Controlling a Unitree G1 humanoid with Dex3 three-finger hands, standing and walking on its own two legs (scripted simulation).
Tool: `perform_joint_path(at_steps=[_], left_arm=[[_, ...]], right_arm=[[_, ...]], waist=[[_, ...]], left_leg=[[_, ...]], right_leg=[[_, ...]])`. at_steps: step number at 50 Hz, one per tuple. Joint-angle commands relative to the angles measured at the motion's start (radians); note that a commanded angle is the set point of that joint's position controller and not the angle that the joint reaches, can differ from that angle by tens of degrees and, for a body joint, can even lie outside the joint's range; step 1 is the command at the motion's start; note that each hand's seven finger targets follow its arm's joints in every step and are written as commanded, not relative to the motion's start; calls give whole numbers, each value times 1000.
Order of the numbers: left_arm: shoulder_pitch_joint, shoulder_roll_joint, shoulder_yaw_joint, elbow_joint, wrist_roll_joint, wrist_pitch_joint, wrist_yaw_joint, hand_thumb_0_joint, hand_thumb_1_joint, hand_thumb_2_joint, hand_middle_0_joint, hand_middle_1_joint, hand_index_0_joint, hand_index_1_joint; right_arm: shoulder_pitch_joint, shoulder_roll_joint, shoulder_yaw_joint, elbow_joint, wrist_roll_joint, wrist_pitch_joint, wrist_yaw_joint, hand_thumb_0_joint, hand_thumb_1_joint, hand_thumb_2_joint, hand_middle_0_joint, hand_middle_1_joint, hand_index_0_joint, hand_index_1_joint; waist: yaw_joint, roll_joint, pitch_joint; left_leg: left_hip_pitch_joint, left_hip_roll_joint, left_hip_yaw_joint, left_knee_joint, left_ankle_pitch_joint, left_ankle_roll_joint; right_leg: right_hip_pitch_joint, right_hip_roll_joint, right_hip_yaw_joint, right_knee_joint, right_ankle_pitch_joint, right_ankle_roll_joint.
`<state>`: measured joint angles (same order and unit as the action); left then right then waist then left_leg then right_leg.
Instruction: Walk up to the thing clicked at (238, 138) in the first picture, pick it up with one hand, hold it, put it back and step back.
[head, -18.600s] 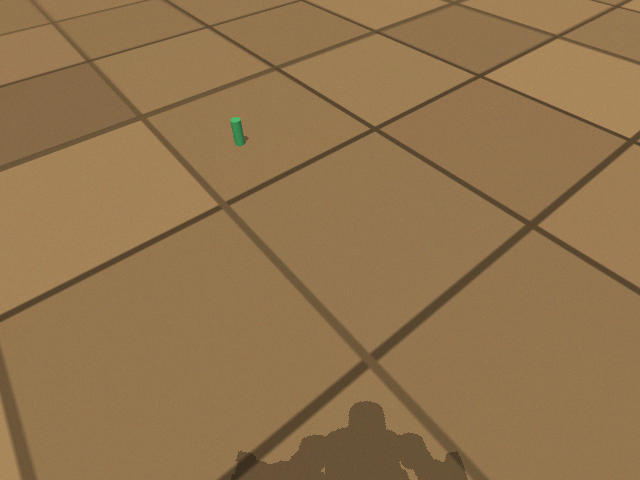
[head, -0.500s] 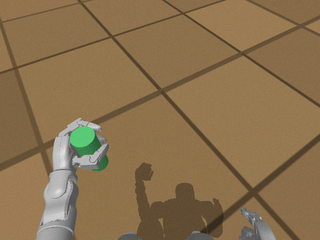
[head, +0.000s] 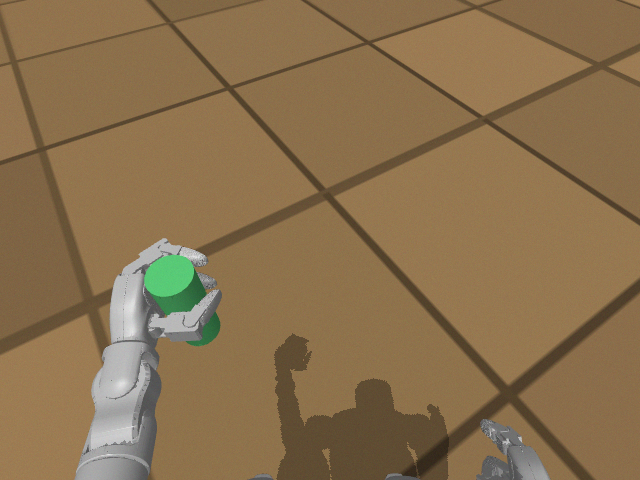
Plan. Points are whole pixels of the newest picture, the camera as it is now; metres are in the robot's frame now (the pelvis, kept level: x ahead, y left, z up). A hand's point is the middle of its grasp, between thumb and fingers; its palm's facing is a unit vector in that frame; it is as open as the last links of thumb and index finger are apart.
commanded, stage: hold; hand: left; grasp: from the side
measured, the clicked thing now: (187, 304) +0.33 +0.18 +0.03
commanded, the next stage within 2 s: none
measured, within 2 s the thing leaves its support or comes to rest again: neither
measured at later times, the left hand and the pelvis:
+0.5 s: hand (186, 295) +0.33 +0.17 +0.06, palm faces +0.08 -1.00 -0.01, open 7.3 cm; pelvis +0.00 +0.00 +0.01, yaw +0 degrees
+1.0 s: hand (186, 294) +0.33 +0.17 +0.06, palm faces +0.08 -1.00 -0.01, open 7.3 cm; pelvis +0.00 +0.01 +0.01, yaw +0 degrees
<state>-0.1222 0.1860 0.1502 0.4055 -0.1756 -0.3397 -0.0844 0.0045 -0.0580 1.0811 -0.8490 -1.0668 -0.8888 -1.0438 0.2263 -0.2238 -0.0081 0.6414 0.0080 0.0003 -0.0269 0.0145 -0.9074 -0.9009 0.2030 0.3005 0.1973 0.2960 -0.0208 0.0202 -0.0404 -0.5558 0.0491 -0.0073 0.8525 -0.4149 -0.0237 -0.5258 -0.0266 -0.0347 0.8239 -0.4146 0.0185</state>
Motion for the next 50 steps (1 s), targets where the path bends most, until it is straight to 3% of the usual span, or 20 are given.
perform_joint_path(at_steps=[1, 7, 9, 11, 13, 16, 19, 21, 23, 24, 30, 34, 35, 36, 39, 44, 45, 48, 50], left_arm=[[-294, 131, 45, -223, -9, -65, -2, 0, 443, 1182, -1285, -1354, -1299, -1346], [-276, 120, 55, -176, -8, -60, 5, 0, 431, 1181, -1279, -1351, -1292, -1344], [-311, 131, 46, -233, -5, -66, 5, 0, 439, 1184, -1271, -1348, -1285, -1340], [-240, 100, 37, -159, -5, -54, 2, 0, 426, 1177, -1276, -1353, -1292, -1343], [-293, 137, 58, -218, -4, -66, 8, 0, 412, 1172, -1272, -1346, -1286, -1339], [-272, 117, 43, -189, -4, -65, 5, 0, 431, 1188, -1281, -1356, -1294, -1350], [-277, 116, 42, -213, -6, -76, 6, 0, 428, 1168, -1269, -1339, -1283, -1332], [-314, 131, 40, -236, 0, -81, 8, 0, 437, 1169, -1260, -1334, -1274, -1326], [-264, 107, 35, -197, -5, -76, 6, 0, 441, 1173, -1275, -1349, -1291, -1340], [-276, 123, 46, -202, -6, -76, 8, 0, 433, 1176, -1271, -1344, -1284, -1337], [-289, 108, 28, -198, 1, -75, 5, 0, 448, 1178, -1259, -1333, -1272, -1327], [-270, 114, 40, -178, -4, -76, 2, 0, 426, 1190, -1272, -1353, -1287, -1346], [-329, 136, 50, -238, -4, -85, 3, 0, 423, 1191, -1268, -1350, -1282, -1344], [-258, 107, 41, -135, -2, -76, 4, 0, 435, 1179, -1275, -1347, -1289, -1339], [-309, 134, 58, -213, -4, -88, 6, 0, 474, 1198, -1274, -1353, -1287, -1346], [-307, 91, 10, -208, -5, -86, 3, 0, 452, 1173, -1251, -1328, -1266, -1320], [-294, 109, 36, -187, -5, -88, 5, 0, 434, 1184, -1258, -1338, -1270, -1333], [-287, 123, 47, -192, 1, -91, 11, 0, 449, 1193, -1259, -1340, -1272, -1334], [-322, 103, 20, -226, -4, -98, 8, 0, 443, 1197, -1268, -1351, -1281, -1345]], right_arm=[[-30, -130, -50, -111, 3, -44, -17, 0, -906, -899, 200, 300, 200, 300], [-47, -126, -49, -114, 5, -42, -14, 0, -904, -899, 200, 300, 200, 300], [-43, -128, -52, -119, 3, -42, -15, 0, -902, -898, 200, 300, 200, 300], [-36, -132, -54, -115, 4, -45, -13, 0, -907, -899, 200, 300, 200, 300], [-40, -124, -51, -114, 3, -43, -12, 0, -911, -901, 200, 300, 200, 300], [-44, -126, -50, -113, 4, -44, -11, 0, -906, -900, 200, 300, 200, 300], [-44, -127, -51, -113, 4, -46, -8, 0, -908, -900, 200, 300, 200, 300], [-36, -130, -55, -111, 2, -48, -11, 0, -907, -900, 200, 300, 200, 300], [-43, -129, -52, -111, 4, -51, -11, 0, -907, -900, 200, 300, 200, 300], [-45, -128, -52, -110, 5, -50, -11, 0, -909, -901, 200, 300, 200, 300], [-36, -128, -54, -106, 2, -46, -10, 0, -901, -900, 200, 300, 200, 300], [-34, -132, -57, -103, 1, -50, -4, 0, -904, -900, 200, 300, 200, 300], [-32, -128, -57, -105, 1, -48, -3, 0, -904, -901, 200, 300, 200, 300], [-34, -128, -53, -105, 2, -47, -3, 0, -906, -900, 200, 300, 200, 300], [-36, -129, -55, -111, 2, -46, -4, 0, -906, -901, 200, 300, 200, 300], [-35, -130, -55, -105, 1, -50, -4, 0, -901, -900, 200, 300, 200, 300], [-36, -131, -55, -103, 2, -50, -2, 0, -905, -902, 200, 300, 200, 300], [-35, -131, -57, -106, 2, -49, 1, 0, -899, -900, 200, 300, 200, 300], [-34, -130, -56, -107, 2, -50, -1, 0, -904, -901, 200, 300, 200, 300]], waist=[[-9, -11, -261], [3, -17, -217], [4, 9, -273], [-3, -37, -230], [6, -8, -278], [-3, -23, -230], [0, -10, -239], [-5, 8, -294], [-5, -24, -244], [0, -24, -230], [-2, -20, -254], [1, -4, -250], [6, 28, -288], [-4, -16, -218], [2, -13, -270], [-10, 4, -246], [-2, 6, -230], [5, 0, -252], [-3, 15, -265]], left_leg=[[152, -33, 20, -114, 268, 27], [141, -35, 21, -137, 223, 24], [167, -37, 23, -137, 238, 23], [151, -31, 15, -145, 229, 25], [166, -35, 20, -136, 258, 25], [151, -37, 26, -134, 255, 28], [163, -34, 18, -150, 227, 24], [196, -32, 16, -141, 267, 22], [180, -30, 12, -148, 256, 24], [157, -34, 18, -146, 242, 25], [178, -32, 17, -140, 286, 24], [177, -26, 8, -150, 272, 21], [192, -29, 14, -147, 283, 20], [158, -29, 10, -147, 264, 22], [174, -32, 18, -144, 264, 26], [176, -28, 12, -154, 250, 20], [173, -26, 9, -157, 245, 18], [174, -25, 5, -157, 251, 17], [189, -27, 8, -150, 269, 17]], right_leg=[[118, 30, -2, -116, 319, -15], [114, 28, -4, -135, 265, -18], [133, 28, -1, -137, 281, -19], [128, 32, -9, -133, 271, -19], [151, 28, -3, -135, 303, -17], [131, 25, 0, -142, 309, -14], [131, 29, -8, -139, 268, -20], [144, 31, -6, -133, 302, -21], [136, 33, -11, -137, 293, -19], [134, 29, -7, -145, 285, -18], [146, 31, -9, -138, 325, -19], [133, 36, -16, -129, 294, -24], [139, 34, -12, -132, 306, -24], [130, 35, -16, -133, 291, -22], [145, 30, -7, -140, 304, -19], [128, 35, -14, -135, 283, -24], [117, 36, -17, -131, 271, -26], [130, 37, -19, -128, 271, -27], [131, 34, -15, -128, 291, -25]])
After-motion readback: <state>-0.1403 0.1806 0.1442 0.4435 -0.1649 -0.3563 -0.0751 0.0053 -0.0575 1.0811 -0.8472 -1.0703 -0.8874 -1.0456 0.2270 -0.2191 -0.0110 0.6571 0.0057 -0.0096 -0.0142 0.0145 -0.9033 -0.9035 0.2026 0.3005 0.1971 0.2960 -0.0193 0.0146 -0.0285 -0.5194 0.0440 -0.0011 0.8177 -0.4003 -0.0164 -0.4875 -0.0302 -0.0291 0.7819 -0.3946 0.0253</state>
